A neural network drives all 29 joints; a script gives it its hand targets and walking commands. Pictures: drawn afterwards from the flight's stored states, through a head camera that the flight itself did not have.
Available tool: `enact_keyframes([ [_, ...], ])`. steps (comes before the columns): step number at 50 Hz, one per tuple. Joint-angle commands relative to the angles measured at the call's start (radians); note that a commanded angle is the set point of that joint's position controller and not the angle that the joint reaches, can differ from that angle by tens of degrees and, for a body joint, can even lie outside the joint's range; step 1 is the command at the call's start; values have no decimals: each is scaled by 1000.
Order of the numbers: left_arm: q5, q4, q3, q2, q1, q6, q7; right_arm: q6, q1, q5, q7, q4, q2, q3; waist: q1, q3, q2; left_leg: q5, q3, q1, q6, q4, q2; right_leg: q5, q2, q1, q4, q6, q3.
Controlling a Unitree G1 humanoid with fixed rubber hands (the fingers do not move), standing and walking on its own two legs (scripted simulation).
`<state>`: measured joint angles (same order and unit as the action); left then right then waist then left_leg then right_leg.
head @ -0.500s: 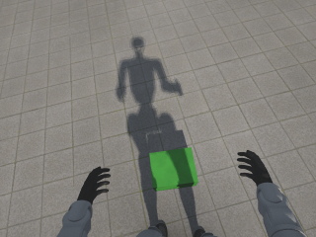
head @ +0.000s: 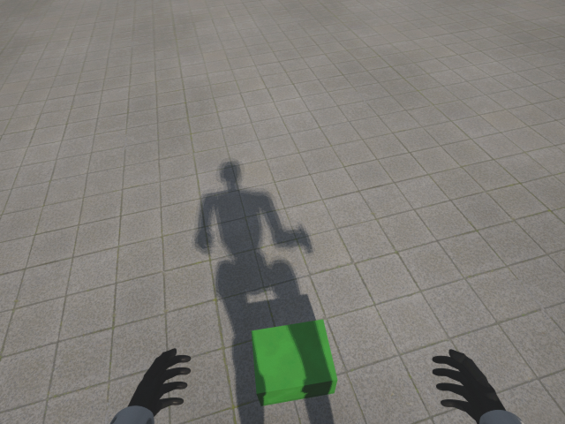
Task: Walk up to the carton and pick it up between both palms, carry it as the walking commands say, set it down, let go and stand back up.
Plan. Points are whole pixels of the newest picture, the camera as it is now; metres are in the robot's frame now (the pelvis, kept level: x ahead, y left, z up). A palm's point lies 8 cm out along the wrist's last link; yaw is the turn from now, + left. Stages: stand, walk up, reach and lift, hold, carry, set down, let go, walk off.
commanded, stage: let go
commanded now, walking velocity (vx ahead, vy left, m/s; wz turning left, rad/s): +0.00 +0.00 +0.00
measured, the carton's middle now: (292, 362) +0.44 +0.04 -0.70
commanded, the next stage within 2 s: stand in 0.18 s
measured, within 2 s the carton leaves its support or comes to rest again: neither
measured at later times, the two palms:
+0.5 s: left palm out of the picture +0.14 +0.31 -0.09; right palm out of the picture +0.12 -0.27 -0.08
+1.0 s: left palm out of the picture +0.12 +0.31 -0.09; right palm out of the picture +0.10 -0.28 -0.09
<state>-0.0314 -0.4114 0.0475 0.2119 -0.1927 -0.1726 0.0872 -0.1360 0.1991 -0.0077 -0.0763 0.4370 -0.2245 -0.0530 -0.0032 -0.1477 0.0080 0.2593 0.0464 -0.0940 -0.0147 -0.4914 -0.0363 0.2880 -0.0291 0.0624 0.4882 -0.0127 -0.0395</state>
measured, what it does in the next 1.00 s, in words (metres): stands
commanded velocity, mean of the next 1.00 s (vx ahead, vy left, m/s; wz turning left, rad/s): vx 0.00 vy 0.00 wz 0.00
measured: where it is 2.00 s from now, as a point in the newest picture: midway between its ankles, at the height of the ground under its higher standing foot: outside the picture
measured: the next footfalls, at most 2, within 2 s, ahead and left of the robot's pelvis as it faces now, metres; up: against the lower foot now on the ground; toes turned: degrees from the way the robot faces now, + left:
none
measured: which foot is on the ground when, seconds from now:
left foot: down 0.00-1.00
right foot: down 0.00-1.00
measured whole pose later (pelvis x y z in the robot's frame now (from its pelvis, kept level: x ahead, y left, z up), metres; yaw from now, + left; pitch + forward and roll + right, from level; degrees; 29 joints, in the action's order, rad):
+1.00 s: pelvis +0.01 +0.01 +0.01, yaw -1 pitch -2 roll +0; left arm -0.03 -0.87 0.01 0.36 -0.21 0.02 -0.01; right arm 0.01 0.19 -0.02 0.00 0.93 -0.35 -0.02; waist 0.00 0.03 0.00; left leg 0.24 0.02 -0.17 -0.03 -0.44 -0.04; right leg 0.25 -0.02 0.13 0.42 0.01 -0.07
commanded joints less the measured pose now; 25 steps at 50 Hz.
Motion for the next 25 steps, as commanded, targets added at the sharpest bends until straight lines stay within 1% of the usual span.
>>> enact_keyframes([
  [1, 6, 104, 45, 114, 48, -6, -19, 26, -111, -8, 2, -150, -99, -41, -12, 87, -11, -49, -26, 4, 4, 76, -9, -106, 10, 48, -109, 23, 34],
  [2, 11, 113, 35, 101, 45, -19, -28, 11, -61, 5, 6, -104, -81, -2, -9, 51, -42, -39, -19, 2, -16, 92, -5, -116, 12, 51, -102, 26, 33],
  [3, -9, 126, 37, 103, 102, -23, -33, 39, -99, 9, 10, -139, -94, -26, 6, 94, 27, -38, -16, -35, 11, 70, -6, -142, 23, 45, -105, 17, 17],
  [4, -13, 129, 41, 96, 108, -35, -41, 38, -108, 17, 10, -104, -74, -9, -15, 83, 8, 1, -22, -42, 5, 86, -9, -85, 29, 35, -109, 21, 33],
  [5, 9, 170, 24, 110, 86, -53, -45, 36, -20, 21, 17, -63, -78, 0, 21, 68, 28, 4, -20, -43, 4, 95, -10, -100, 10, 49, -113, 17, 30],
  [6, 2, 106, 25, 83, 93, -66, -51, 39, -48, 0, 25, -74, -72, -13, 15, 34, -26, 2, -10, -12, 12, 71, -14, -74, 29, 93, -134, 9, 25],
  [7, 19, 107, 43, 93, 74, -75, -53, 39, -73, 16, 24, -130, -96, 8, 0, 68, -80, 10, -6, -23, -13, 70, -11, -83, 25, 64, -120, 13, 27],
  [8, 12, 119, 41, 86, 73, -72, -60, 46, -77, 13, 25, -160, -110, -13, 4, 151, -16, -9, -17, -25, -1, 52, -16, -119, 18, 11, -98, 14, 35],
  [9, 16, -9, 63, 243, 76, 25, -100, 89, -4, -20, 68, 51, -187, -37, 6, 158, -68, -111, 73, -123, 20, 66, 63, -73, 60, 109, -57, 12, -28],
  [10, -4, -23, 53, 208, 57, 76, -104, 107, -20, -43, 77, 68, -237, -49, -16, 154, -57, -32, 82, -142, 7, 66, 67, 10, 64, 85, -85, 13, -50],
  [11, -18, -46, 50, 206, 47, 99, -103, 112, 36, -37, 79, 85, -191, -41, 23, 138, -31, -35, 71, -136, 3, 86, 73, 12, 61, 117, -83, 17, -56],
  [12, -2, -50, 57, 218, 29, 120, -101, 125, 17, -38, 73, 87, -252, -49, -1, 127, 51, -93, 102, -182, -1, 86, 82, -39, 52, 86, -62, 16, -68],
  [13, -10, -74, 40, 190, 68, 137, -91, 124, 5, -38, 77, 116, -219, -51, 15, 155, 3, -40, 92, -157, -1, 86, 87, -24, 64, 105, -77, 12, -69],
  [14, -5, -105, 31, 181, 22, 151, -77, 135, -40, -34, 73, 114, -211, -44, -7, 165, -33, -79, 92, -159, -8, 66, 84, -89, 67, 87, -78, 14, -60],
  [15, -2, -118, 42, 218, 11, 160, -84, 138, -29, -35, 80, 131, -243, -60, -7, 178, 9, -111, 79, -129, -4, 74, 72, -113, 74, 87, -74, 10, -78],
  [16, -12, -116, 38, 205, 82, 171, -77, 132, -16, -29, 80, 154, -210, -41, 31, 175, 3, -130, 75, -118, -2, 71, 76, -129, 78, 123, -81, 18, -70],
  [17, -4, -134, 30, 198, 53, 172, -72, 145, 0, -32, 76, 168, -238, -45, 18, 167, 51, -132, 121, -133, 1, 103, 97, -112, 56, 120, -48, 14, -58],
  [18, -6, -138, 34, 214, 53, 175, -76, 150, -47, -24, 70, 171, -207, -41, 8, 226, 4, -108, 105, -96, -4, 101, 96, -92, 59, 113, -61, 17, -40],
  [19, -2, -154, 26, 209, 49, 176, -76, 153, -40, -25, 71, 183, -212, -40, 11, 222, 31, -197, 114, -100, -18, 79, 109, -120, 68, 117, -58, 13, -43],
  [20, -3, -191, 35, 227, 12, 185, -80, 155, -39, -20, 77, 194, -234, -38, -12, 235, 33, -202, 109, -98, -15, 83, 105, -149, 74, 89, -70, 18, -63],
  [21, -9, -193, 30, 249, 15, 182, -92, 157, -38, -17, 77, 201, -213, -43, 15, 226, 29, -249, 119, -101, -10, 93, 113, -199, 69, 72, -62, 19, -47],
  [22, -3, -205, 41, 263, 10, 192, -100, 155, -50, -20, 79, 209, -225, -36, -10, 227, -9, -244, 98, -106, -15, 96, 93, -203, 76, 71, -68, 17, -55],
  [23, -17, -220, 36, 260, 23, 197, -101, 160, -19, -20, 87, 233, -229, -42, 8, 204, 11, -278, 94, -83, -15, 75, 109, -220, 86, 103, -64, 4, -83],
  [24, -3, -209, 33, 276, 27, 196, -94, 156, -33, -21, 89, 229, -259, -48, 1, 226, 8, -264, 82, -80, 0, 92, 100, -212, 75, 80, -68, 16, -82],
  [25, -9, -235, 30, 254, 38, 194, -97, 142, 6, -22, 94, 264, -281, -53, 22, 207, 28, -304, 106, -90, -10, 104, 117, -235, 79, 83, -62, 8, -73],
])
